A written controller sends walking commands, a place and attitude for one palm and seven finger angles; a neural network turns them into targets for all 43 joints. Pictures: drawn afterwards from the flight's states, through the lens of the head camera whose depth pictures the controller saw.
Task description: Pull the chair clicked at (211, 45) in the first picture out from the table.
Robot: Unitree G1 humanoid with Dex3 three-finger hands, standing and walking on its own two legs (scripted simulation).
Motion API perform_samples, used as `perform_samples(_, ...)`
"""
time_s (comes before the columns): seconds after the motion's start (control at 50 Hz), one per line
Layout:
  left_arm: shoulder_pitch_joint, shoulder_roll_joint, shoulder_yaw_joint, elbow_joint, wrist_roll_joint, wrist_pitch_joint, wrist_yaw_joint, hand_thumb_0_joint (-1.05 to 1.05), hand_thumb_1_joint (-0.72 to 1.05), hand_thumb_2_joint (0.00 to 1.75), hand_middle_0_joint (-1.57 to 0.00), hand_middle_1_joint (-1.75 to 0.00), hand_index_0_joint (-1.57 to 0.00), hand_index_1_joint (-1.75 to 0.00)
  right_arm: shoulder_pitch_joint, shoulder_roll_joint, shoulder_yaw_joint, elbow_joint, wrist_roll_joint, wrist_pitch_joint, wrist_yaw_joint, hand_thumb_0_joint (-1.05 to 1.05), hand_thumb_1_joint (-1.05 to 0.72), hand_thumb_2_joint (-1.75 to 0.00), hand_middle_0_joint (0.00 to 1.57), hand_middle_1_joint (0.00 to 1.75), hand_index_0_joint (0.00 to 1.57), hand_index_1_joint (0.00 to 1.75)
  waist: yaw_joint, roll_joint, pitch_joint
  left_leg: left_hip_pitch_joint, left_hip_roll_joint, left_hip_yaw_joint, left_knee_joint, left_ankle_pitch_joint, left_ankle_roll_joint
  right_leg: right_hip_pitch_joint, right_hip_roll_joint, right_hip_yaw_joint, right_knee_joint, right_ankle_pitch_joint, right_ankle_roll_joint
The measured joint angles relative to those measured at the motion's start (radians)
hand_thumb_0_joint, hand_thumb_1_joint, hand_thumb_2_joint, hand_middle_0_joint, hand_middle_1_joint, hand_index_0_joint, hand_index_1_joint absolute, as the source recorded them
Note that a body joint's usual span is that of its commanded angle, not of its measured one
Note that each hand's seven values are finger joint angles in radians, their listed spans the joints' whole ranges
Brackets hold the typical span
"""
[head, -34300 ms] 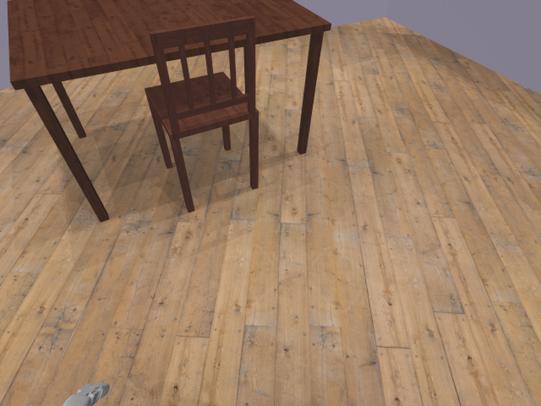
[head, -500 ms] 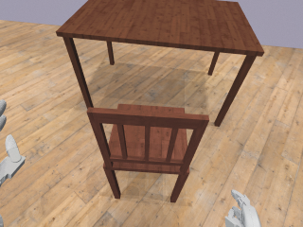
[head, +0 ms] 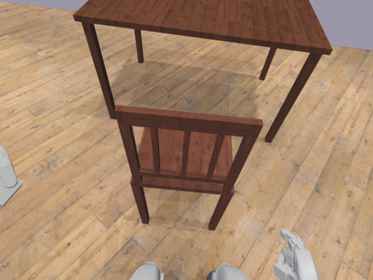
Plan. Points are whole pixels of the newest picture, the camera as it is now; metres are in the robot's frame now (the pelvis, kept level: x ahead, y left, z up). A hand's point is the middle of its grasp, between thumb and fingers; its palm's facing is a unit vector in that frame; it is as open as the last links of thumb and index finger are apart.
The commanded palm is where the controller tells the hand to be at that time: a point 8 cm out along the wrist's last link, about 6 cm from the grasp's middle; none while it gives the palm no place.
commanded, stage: step back with the hand held close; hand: left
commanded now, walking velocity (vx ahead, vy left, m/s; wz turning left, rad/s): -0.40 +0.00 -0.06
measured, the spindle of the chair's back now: (185, 154) +0.46 +0.03 -0.08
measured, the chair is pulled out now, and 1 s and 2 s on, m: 0.54 0.54 0.54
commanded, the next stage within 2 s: stop stepping back and stand still in 0.18 s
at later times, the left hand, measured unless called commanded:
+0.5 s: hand (35, 220) +0.17 +0.22 +0.17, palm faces +0.29 -0.79 -0.54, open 7.4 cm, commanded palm +0.10 +0.26 +0.20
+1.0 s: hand (13, 271) +0.11 +0.21 +0.17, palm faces +0.40 -0.81 -0.42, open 7.4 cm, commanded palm +0.05 +0.26 +0.20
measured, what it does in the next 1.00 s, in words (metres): walks backwards: right foot, then left foot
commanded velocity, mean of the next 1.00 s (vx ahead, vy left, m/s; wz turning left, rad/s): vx -0.09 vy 0.01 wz -0.02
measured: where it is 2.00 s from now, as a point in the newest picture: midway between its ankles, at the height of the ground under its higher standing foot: outside the picture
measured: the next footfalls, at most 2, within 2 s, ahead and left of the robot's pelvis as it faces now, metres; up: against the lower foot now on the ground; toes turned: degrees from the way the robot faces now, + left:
right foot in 0.18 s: -0.03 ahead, -0.15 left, +0.00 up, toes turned -6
left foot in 0.40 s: -0.03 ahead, +0.08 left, +0.00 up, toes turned -4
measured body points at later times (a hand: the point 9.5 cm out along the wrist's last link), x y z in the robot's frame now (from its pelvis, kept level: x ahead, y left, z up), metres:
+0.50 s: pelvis -0.06 -0.03 +0.02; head -0.02 -0.02 +0.46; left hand +0.15 +0.26 +0.20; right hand +0.10 -0.29 -0.05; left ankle -0.03 +0.08 -0.72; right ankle -0.08 -0.15 -0.71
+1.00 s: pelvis -0.10 -0.04 +0.02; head -0.09 -0.02 +0.47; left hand +0.09 +0.26 +0.19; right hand +0.03 -0.29 -0.06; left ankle -0.07 +0.08 -0.72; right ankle -0.07 -0.14 -0.72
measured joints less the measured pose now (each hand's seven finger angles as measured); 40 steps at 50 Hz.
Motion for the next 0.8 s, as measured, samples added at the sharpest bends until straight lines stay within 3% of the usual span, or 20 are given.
perform_samples(0.04,0.012,0.032,0.025,-0.012,-0.008,-0.014,-0.005,0.01,0.88,0.9,-0.22,-0.3,-0.22,-0.31,0.01,0.023,-0.013,-0.002,0.006,-0.012,-0.001,0.01,-0.9,-0.9,0.2,0.3,0.2,0.3,-0.013,0.005,-0.01,-0.011,0.007,-0.022,-0.005,0.005,-0.012,0.013,0.027,0.019,0.14,-0.082,-0.004)
perform_samples(0.1,0.051,0.049,0.066,-0.022,-0.025,-0.041,-0.008,0.01,0.88,0.9,-0.22,-0.3,-0.22,-0.31,0.023,0.048,-0.013,0.008,0.011,-0.034,0.014,0.01,-0.9,-0.9,0.2,0.3,0.2,0.3,0.003,-0.006,-0.05,-0.023,0.02,-0.015,-0.049,0.015,-0.025,0.091,0.041,0.026,0.172,-0.151,-0.012)
perform_samples(0.14,0.07,0.047,0.085,-0.015,-0.035,-0.054,-0.008,0.01,0.89,0.9,-0.22,-0.3,-0.22,-0.31,0.016,0.054,-0.007,0.019,0.005,-0.049,0.022,0.01,-0.9,-0.9,0.2,0.3,0.2,0.3,0.024,-0.012,-0.066,-0.034,0.031,0.004,-0.081,0.039,-0.034,0.169,0.035,0.028,0.077,-0.165,-0.015)
perform_samples(0.18,0.06,0.04,0.086,0.002,-0.041,-0.059,-0.012,0.01,0.89,0.9,-0.21,-0.3,-0.21,-0.31,-0.002,0.049,-0.001,0.027,-0.003,-0.065,0.028,0.01,-0.9,-0.9,0.2,0.3,0.2,0.3,0.041,-0.01,-0.062,-0.052,0.041,0.018,-0.093,0.059,-0.043,0.261,0.028,0.037,-0.085,-0.102,-0.019)
perform_samples(0.26,-0.024,-0.02,-0.008,0.043,-0.032,-0.063,-0.049,0.01,0.89,0.9,-0.21,-0.3,-0.21,-0.3,-0.047,-0.004,-0.009,0.055,-0.001,-0.065,0.037,0.01,-0.9,-0.9,0.2,0.3,0.2,0.3,0.046,0.116,0.009,-0.057,0.096,-0.049,-0.073,0.084,-0.045,0.364,0.106,-0.005,-0.275,-0.026,-0.011)
perform_samples(0.32,0.021,-0.013,-0.036,0.024,-0.029,-0.088,-0.076,0.01,0.89,0.9,-0.21,-0.3,-0.21,-0.31,-0.03,0.005,-0.014,0.059,0.024,-0.029,0.04,0.01,-0.9,-0.9,0.2,0.3,0.2,0.3,0.058,0.045,-0.017,-0.034,0.006,-0.031,0.112,-0.122,-0.038,0.338,0.056,0.038,-0.252,-0.018,-0.018)
perform_samples(0.34,0.054,-0.009,-0.028,0.02,-0.028,-0.092,-0.078,0.01,0.88,0.9,-0.22,-0.3,-0.22,-0.31,-0.024,0.01,-0.012,0.049,0.029,-0.015,0.038,0.01,-0.9,-0.9,0.2,0.3,0.2,0.3,0.052,0.014,-0.034,-0.014,-0.021,-0.012,0.135,-0.165,-0.035,0.324,0.037,0.055,-0.247,-0.019,-0.017)
perform_samples(0.36,0.089,-0.003,-0.015,0.02,-0.027,-0.089,-0.076,0.01,0.88,0.9,-0.22,-0.3,-0.22,-0.31,-0.019,0.013,-0.007,0.034,0.03,-0.001,0.033,0.01,-0.9,-0.9,0.2,0.3,0.2,0.3,0.037,-0.01,-0.051,0.019,-0.039,0.008,0.108,-0.17,-0.032,0.311,0.022,0.067,-0.242,-0.02,-0.015)
perform_samples(0.4,0.134,0.01,0.005,0.031,-0.03,-0.07,-0.063,0.01,0.88,0.9,-0.22,-0.3,-0.22,-0.31,-0.008,0.001,0.0,-0.008,0.03,0.012,0.02,0.01,-0.9,-0.9,0.2,0.3,0.2,0.3,0.001,-0.016,-0.07,0.118,-0.043,0.033,-0.072,-0.016,-0.019,0.276,0.014,0.054,-0.191,-0.026,-0.009)
perform_samples(0.42,0.136,0.023,0.012,0.041,-0.032,-0.06,-0.057,0.01,0.88,0.9,-0.22,-0.3,-0.22,-0.31,-0.01,-0.003,-0.005,-0.02,0.029,0.01,0.016,0.01,-0.9,-0.9,0.2,0.3,0.2,0.3,-0.013,-0.016,-0.068,0.154,-0.044,0.034,-0.138,-0.029,-0.01,0.25,0.012,0.041,-0.142,-0.033,-0.007)
perform_samples(0.46,0.107,0.052,0.021,0.069,-0.034,-0.037,-0.047,0.01,0.88,0.9,-0.22,-0.3,-0.22,-0.31,-0.023,0.009,-0.02,-0.025,0.028,0.007,0.019,0.01,-0.9,-0.9,0.2,0.3,0.2,0.3,-0.015,-0.056,-0.041,0.178,-0.066,0.052,-0.169,-0.065,0.0,0.206,-0.006,0.055,-0.05,-0.08,-0.018)
perform_samples(0.5,0.089,0.056,0.018,0.076,-0.033,-0.011,-0.04,0.01,0.88,0.9,-0.22,-0.3,-0.22,-0.31,-0.025,0.014,-0.021,-0.03,0.021,0.0,0.026,0.01,-0.9,-0.9,0.2,0.3,0.2,0.3,-0.011,-0.073,-0.026,0.188,-0.066,0.061,-0.177,-0.059,-0.002,0.188,-0.004,0.048,-0.047,-0.138,-0.017)
perform_samples(0.52,0.086,0.054,0.014,0.069,-0.032,0.002,-0.038,0.01,0.88,0.9,-0.22,-0.3,-0.22,-0.31,-0.021,0.014,-0.019,-0.033,0.018,-0.005,0.028,0.01,-0.9,-0.9,0.2,0.3,0.2,0.3,-0.014,-0.072,-0.021,0.19,-0.062,0.059,-0.178,-0.052,-0.005,0.191,-0.003,0.036,-0.077,-0.133,-0.016)
perform_samples(0.6,0.094,0.035,-0.024,0.014,-0.028,0.003,-0.039,0.01,0.89,0.9,-0.22,-0.3,-0.22,-0.31,0.011,0.001,-0.011,-0.033,0.024,-0.016,0.036,0.01,-0.9,-0.9,0.2,0.3,0.2,0.3,-0.033,-0.012,-0.006,0.184,-0.026,0.007,-0.146,-0.046,-0.023,0.259,0.031,-0.027,-0.209,0.087,-0.036)
perform_samples(0.66,0.137,0.043,-0.013,-0.002,-0.025,-0.025,-0.038,0.01,0.88,0.9,-0.22,-0.3,-0.22,-0.31,0.042,0.005,-0.01,-0.016,0.032,0.004,0.035,0.01,-0.9,-0.9,0.2,0.3,0.2,0.3,-0.022,0.011,-0.033,0.163,-0.01,-0.011,-0.111,-0.106,-0.025,0.266,0.053,-0.039,-0.237,0.084,-0.056)
perform_samples(0.74,0.139,0.021,0.0,0.071,-0.026,-0.028,-0.019,0.01,0.88,0.9,-0.22,-0.3,-0.22,-0.31,0.073,-0.007,-0.011,0.022,0.027,0.029,0.025,0.01,-0.9,-0.9,0.2,0.3,0.2,0.3,0.001,0.019,-0.075,0.148,-0.028,-0.013,-0.012,-0.181,-0.016,0.244,0.051,-0.024,-0.232,0.091,-0.063)
perform_samples(0.8,0.085,-0.011,-0.012,0.152,-0.028,-0.008,-0.006,0.0,0.88,0.9,-0.22,-0.3,-0.22,-0.31,0.092,-0.026,-0.01,0.044,0.022,0.03,0.015,0.01,-0.9,-0.9,0.2,0.3,0.2,0.3,-0.007,0.034,-0.093,0.201,-0.023,-0.017,-0.102,-0.163,-0.004,0.231,0.047,-0.04,-0.215,0.087,-0.055)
